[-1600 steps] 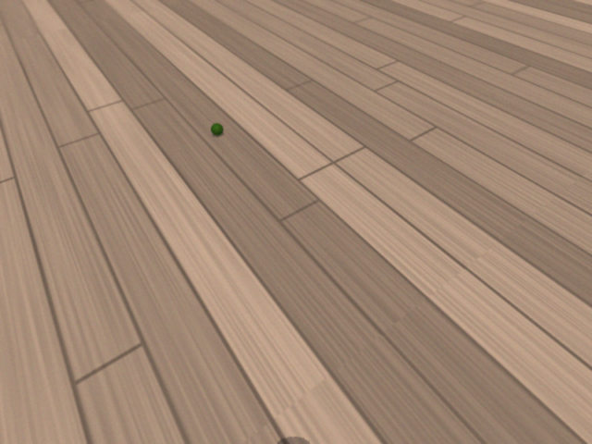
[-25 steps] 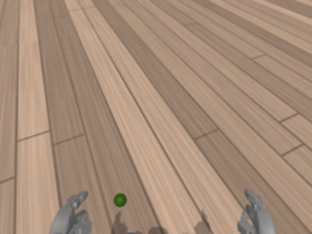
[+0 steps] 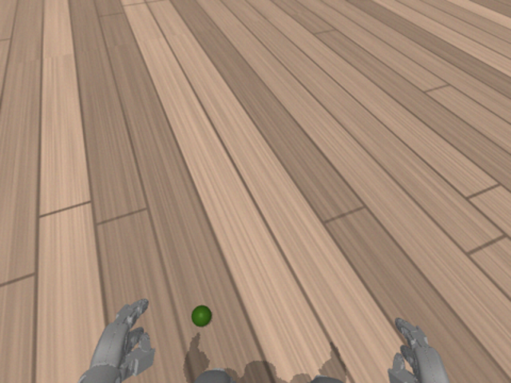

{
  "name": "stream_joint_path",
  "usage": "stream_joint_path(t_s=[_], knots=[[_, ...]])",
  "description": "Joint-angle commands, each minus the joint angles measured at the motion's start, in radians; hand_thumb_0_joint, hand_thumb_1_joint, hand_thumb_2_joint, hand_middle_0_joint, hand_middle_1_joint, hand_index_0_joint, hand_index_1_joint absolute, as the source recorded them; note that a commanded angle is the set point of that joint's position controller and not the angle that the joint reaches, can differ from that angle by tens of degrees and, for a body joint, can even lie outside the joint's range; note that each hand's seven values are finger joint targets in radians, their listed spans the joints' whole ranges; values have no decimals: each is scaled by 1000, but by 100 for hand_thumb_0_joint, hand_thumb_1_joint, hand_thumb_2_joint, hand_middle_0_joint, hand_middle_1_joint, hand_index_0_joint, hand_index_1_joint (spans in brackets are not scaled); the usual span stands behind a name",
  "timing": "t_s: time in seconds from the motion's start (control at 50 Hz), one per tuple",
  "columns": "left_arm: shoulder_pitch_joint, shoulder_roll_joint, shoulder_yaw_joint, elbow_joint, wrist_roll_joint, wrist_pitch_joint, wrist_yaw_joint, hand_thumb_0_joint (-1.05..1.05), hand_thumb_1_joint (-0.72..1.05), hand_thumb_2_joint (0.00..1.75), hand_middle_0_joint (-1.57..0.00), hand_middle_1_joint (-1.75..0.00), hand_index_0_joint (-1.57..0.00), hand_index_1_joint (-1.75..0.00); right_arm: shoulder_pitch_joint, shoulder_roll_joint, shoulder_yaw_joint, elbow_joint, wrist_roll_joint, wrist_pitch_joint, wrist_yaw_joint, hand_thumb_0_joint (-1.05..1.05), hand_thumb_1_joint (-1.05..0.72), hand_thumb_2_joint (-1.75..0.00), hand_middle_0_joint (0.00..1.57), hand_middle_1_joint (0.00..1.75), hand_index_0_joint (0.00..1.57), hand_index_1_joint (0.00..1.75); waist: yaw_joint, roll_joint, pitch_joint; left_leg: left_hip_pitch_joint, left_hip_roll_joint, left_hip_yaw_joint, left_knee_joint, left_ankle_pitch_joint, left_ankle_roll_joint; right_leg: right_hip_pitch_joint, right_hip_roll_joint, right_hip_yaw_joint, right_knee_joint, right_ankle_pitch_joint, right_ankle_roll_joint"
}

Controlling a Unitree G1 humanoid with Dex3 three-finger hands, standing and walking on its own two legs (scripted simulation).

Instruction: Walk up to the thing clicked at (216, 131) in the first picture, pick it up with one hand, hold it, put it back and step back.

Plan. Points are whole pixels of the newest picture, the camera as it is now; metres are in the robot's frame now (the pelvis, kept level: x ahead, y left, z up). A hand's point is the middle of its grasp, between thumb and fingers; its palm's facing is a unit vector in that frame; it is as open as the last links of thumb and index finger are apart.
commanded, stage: stand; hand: left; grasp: from above
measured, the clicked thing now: (201, 315) +0.43 +0.23 -0.68
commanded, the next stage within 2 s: none
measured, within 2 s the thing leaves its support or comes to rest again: neither
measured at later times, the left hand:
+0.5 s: hand out of the picture +0.03 +0.24 -0.11, palm faces +0.06 -0.95 -0.32, open 7.4 cm
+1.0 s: hand out of the picture +0.04 +0.24 -0.10, palm faces +0.05 -0.94 -0.34, open 7.4 cm
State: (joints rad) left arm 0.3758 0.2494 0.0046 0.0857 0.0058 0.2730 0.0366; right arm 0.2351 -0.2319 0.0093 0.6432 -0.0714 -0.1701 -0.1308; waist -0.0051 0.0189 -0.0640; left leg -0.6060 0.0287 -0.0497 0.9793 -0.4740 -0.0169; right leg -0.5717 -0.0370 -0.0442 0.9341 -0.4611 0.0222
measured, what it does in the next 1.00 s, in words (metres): rises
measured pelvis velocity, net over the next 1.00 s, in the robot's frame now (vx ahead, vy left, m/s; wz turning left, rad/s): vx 0.00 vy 0.00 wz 0.01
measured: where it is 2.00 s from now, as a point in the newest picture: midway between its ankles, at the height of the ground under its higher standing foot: outside the picture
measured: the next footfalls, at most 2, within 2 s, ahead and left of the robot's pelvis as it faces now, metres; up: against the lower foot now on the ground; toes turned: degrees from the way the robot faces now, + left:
none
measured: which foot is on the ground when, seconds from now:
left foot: down 0.00-1.00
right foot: down 0.00-1.00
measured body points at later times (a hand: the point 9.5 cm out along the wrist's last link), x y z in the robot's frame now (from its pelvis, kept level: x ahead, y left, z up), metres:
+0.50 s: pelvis +0.00 +0.00 +0.05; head +0.00 +0.01 +0.50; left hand +0.03 +0.29 -0.09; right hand +0.07 -0.27 -0.09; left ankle +0.02 +0.13 -0.68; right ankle +0.01 -0.14 -0.68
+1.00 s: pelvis +0.00 +0.00 +0.06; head -0.01 -0.01 +0.51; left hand +0.04 +0.29 -0.08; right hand +0.06 -0.29 -0.08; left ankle +0.02 +0.13 -0.68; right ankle +0.01 -0.14 -0.68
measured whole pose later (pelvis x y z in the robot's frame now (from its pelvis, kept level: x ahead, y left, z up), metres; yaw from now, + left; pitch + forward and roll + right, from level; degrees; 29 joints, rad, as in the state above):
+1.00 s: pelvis +0.00 +0.00 +0.06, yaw +1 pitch -5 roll +0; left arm 0.15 0.29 0.04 1.15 0.02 0.00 0.03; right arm 0.16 -0.30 -0.03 1.12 -0.02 0.01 -0.02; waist 0.01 0.02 0.07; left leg -0.12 0.02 -0.04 0.39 -0.19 -0.02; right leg -0.10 -0.04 -0.05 0.37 -0.19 0.03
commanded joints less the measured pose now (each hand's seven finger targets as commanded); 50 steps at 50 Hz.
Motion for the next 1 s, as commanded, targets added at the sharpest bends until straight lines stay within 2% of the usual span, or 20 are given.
stream_joint_path(t_s=[0.0,0.02,0.06,0.1,0.14,0.22,0.28,0.3,0.32,0.36,0.44,0.5,0.6,0.72,0.76,0.8,0.86,0.92,0.98], knots=[[-105,202,85,235,69,-216,12,0,90,90,-20,-30,-20,-30,-66,-222,-91,15,-11,64,80,0,-90,-90,20,30,20,30,25,-27,-89,185,-8,-19,-220,328,82,216,-59,131,-205,247,-95],[-131,196,85,283,63,-218,7,0,90,90,-20,-30,-20,-30,-69,-207,-88,34,11,73,95,0,-90,-90,20,30,20,30,32,-60,-66,197,-20,-6,-240,275,76,199,-65,130,-239,210,-87],[-160,193,89,364,47,-229,6,0,90,90,-20,-30,-20,-30,-76,-205,-96,60,25,82,108,0,-90,-90,20,30,20,30,32,-57,-73,232,-8,-18,-254,300,72,211,-65,116,-254,231,-71],[-191,185,86,452,43,-243,9,0,90,90,-20,-30,-20,-30,-81,-206,-98,103,21,94,113,0,-90,-90,20,30,20,30,30,-27,-54,269,10,-43,-306,322,77,211,-53,89,-257,239,-55],[-192,171,83,531,42,-257,8,0,90,90,-20,-30,-20,-30,-92,-213,-98,136,15,103,112,0,-90,-90,20,30,20,30,37,31,-18,267,35,-82,-380,302,82,239,-34,61,-271,224,-38],[-196,179,86,662,41,-273,7,0,90,90,-20,-30,-20,-30,-100,-215,-97,187,21,124,104,0,-90,-90,20,30,20,30,35,16,26,274,38,-85,-445,273,77,310,-42,62,-359,243,-37],[-200,196,86,742,38,-280,4,0,90,90,-20,-30,-20,-30,-90,-220,-93,231,28,137,101,0,-90,-90,20,30,20,30,23,-4,69,308,29,-75,-493,187,68,316,-60,90,-459,186,-46],[-198,198,85,765,36,-282,4,0,90,90,-20,-30,-20,-30,-92,-224,-93,244,28,140,100,0,-90,-90,20,30,20,30,23,7,69,328,35,-80,-512,185,66,326,-60,86,-471,195,-44],[-204,197,84,787,36,-284,5,0,90,90,-20,-30,-20,-30,-90,-224,-92,255,30,141,100,0,-90,-90,20,30,20,30,20,9,56,347,38,-78,-517,242,63,359,-66,83,-480,244,-44],[-207,203,81,825,31,-287,6,0,90,90,-20,-30,-20,-30,-76,-227,-89,283,34,143,97,0,-90,-90,20,30,20,30,14,3,69,375,45,-79,-551,265,58,379,-65,81,-507,262,-38],[-192,210,75,897,29,-285,5,0,90,90,-20,-30,-20,-30,-91,-236,-87,324,40,147,96,0,-90,-90,20,30,20,30,27,11,96,394,50,-81,-605,272,48,419,-67,73,-552,263,-30],[-208,212,71,928,29,-284,5,0,90,90,-20,-30,-20,-30,-82,-236,-84,349,41,149,95,0,-90,-90,20,30,20,30,18,13,105,400,54,-77,-634,263,43,434,-70,72,-576,258,-28],[-203,217,66,975,29,-285,6,0,90,90,-20,-30,-20,-30,-95,-236,-80,379,45,154,97,0,-90,-90,20,30,20,30,23,-8,112,439,57,-76,-652,283,40,440,-77,73,-609,261,-25],[-220,230,66,1001,24,-286,3,0,90,90,-20,-30,-20,-30,-88,-237,-73,403,45,159,101,0,-90,-90,20,30,20,30,20,-8,145,410,58,-73,-680,231,41,450,-77,77,-634,231,-22],[-215,223,63,1007,24,-285,1,0,90,90,-20,-30,-20,-30,-108,-239,-70,402,46,156,101,0,-90,-90,20,30,20,30,25,-6,131,428,64,-78,-681,254,42,450,-80,76,-638,249,-23],[-236,234,66,1009,23,-286,1,0,90,90,-20,-30,-20,-30,-95,-238,-67,408,45,158,101,0,-90,-90,20,30,20,30,17,-16,139,415,58,-69,-683,250,39,454,-80,80,-646,240,-22],[-238,236,65,1012,23,-290,1,0,90,90,-20,-30,-20,-30,-107,-247,-67,408,48,154,103,0,-90,-90,20,30,20,30,18,-17,114,448,65,-69,-673,308,41,460,-86,81,-653,276,-23],[-243,237,65,1020,19,-286,-2,0,90,90,-20,-30,-20,-30,-110,-247,-62,415,48,155,103,0,-90,-90,20,30,20,30,20,-3,134,434,68,-71,-689,267,39,454,-83,79,-650,246,-25],[-250,244,66,1022,20,-287,-4,0,90,90,-20,-30,-20,-30,-105,-248,-61,420,49,155,104,0,-90,-90,20,30,20,30,18,-18,124,437,70,-65,-687,274,39,461,-87,88,-659,239,-27]])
